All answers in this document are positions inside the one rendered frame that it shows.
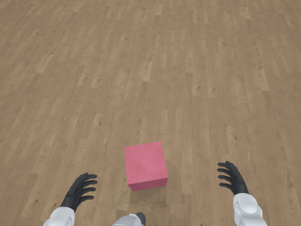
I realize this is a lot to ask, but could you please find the robot right forearm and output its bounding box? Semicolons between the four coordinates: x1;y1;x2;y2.
233;193;268;226

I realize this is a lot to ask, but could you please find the robot left forearm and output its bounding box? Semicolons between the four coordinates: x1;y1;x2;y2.
43;206;75;226

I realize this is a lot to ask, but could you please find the robot left hand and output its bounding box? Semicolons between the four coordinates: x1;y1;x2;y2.
60;172;98;213

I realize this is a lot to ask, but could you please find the carton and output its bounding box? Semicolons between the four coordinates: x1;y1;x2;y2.
124;141;168;191

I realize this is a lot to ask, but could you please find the robot left shin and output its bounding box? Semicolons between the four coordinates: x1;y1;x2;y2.
129;214;141;221

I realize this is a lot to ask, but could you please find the robot right hand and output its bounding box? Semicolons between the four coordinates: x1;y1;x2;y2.
217;161;249;196

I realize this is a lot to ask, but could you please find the left robot thigh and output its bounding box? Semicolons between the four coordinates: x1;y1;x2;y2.
112;216;144;226

